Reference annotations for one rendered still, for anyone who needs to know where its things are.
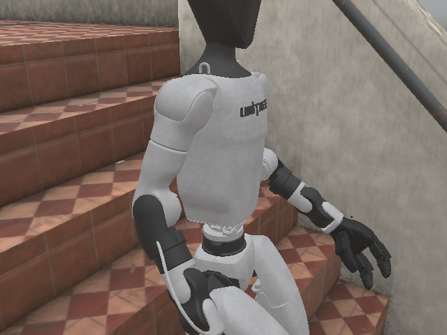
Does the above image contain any humanoid robot head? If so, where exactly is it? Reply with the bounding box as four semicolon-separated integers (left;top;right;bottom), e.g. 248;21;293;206
184;0;261;78

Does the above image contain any robot left upper arm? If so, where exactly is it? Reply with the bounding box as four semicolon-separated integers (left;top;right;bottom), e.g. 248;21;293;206
250;72;278;181

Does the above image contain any robot left forearm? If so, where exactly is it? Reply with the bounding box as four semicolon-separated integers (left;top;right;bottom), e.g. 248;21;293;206
268;157;344;234

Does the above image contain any robot right forearm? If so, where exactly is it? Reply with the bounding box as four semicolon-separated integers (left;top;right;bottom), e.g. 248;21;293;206
133;194;225;335

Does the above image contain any robot torso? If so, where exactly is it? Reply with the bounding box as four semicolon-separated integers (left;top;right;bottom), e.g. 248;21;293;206
177;60;267;291

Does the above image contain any left robot hand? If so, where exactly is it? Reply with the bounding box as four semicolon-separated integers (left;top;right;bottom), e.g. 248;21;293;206
330;216;391;290

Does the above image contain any robot right upper arm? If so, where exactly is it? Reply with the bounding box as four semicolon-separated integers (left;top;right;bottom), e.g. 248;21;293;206
132;75;218;228

